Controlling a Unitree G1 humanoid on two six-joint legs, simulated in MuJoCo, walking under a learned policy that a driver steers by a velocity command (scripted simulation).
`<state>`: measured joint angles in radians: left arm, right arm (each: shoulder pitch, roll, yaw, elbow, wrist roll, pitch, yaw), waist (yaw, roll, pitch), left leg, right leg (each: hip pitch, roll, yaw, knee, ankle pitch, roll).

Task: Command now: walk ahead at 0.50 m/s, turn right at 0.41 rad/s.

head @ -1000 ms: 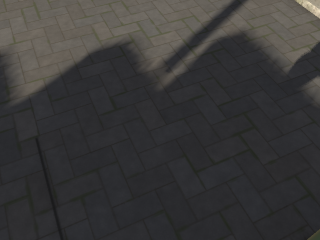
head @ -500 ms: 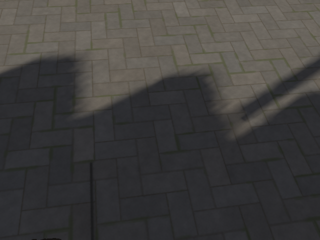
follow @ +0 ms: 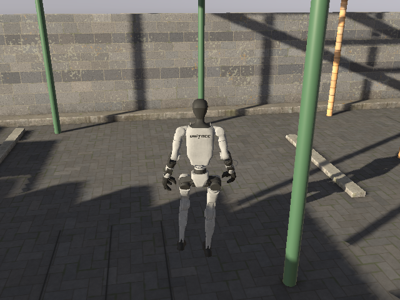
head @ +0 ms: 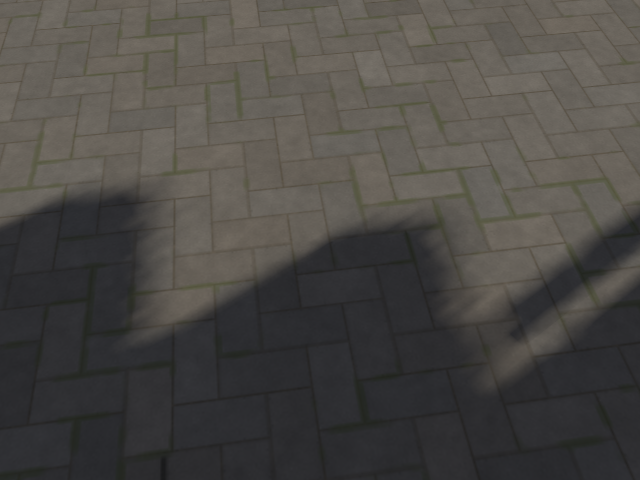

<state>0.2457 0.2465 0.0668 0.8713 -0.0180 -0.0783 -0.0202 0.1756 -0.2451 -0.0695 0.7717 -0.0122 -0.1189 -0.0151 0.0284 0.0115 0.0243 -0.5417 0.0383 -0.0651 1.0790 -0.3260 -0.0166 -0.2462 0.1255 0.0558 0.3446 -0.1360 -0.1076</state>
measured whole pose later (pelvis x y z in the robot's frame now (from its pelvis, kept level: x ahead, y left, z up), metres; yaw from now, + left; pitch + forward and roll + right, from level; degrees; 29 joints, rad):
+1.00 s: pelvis +0.31 -0.02 -0.01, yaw -15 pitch +0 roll +1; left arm 0.12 0.20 0.04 0.76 0.01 0.00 0.01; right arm 0.20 -0.24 -0.03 0.90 -0.01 -0.01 -0.02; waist -0.02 0.00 0.02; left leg -0.19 0.03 0.00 0.54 -0.35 -0.04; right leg -0.32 0.02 0.03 0.58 -0.26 -0.02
